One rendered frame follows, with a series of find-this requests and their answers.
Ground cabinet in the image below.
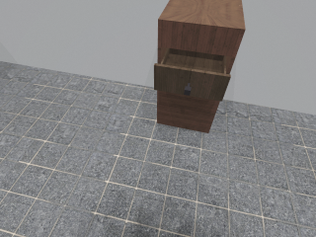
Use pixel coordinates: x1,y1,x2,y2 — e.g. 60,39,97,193
157,0,246,133

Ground drawer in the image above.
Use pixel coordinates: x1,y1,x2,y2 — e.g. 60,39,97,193
154,47,231,102

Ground handle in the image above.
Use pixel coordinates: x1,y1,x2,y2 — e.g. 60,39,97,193
184,83,192,96

